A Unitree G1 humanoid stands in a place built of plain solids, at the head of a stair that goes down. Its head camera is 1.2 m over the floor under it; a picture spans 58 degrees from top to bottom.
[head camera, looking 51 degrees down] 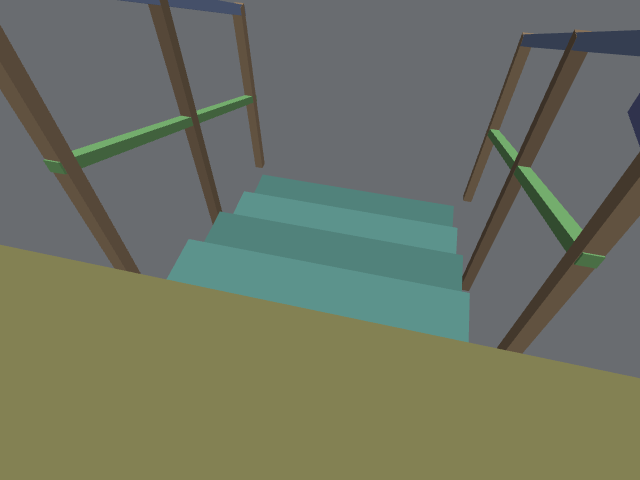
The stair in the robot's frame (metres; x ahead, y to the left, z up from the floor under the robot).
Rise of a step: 0.13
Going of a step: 0.27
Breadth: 1.09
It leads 13 degrees to the right of straight ahead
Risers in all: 5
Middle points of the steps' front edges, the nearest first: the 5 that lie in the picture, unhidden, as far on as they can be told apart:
0.70 0.05 0.00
0.96 -0.01 -0.13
1.23 -0.07 -0.26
1.49 -0.14 -0.39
1.76 -0.20 -0.52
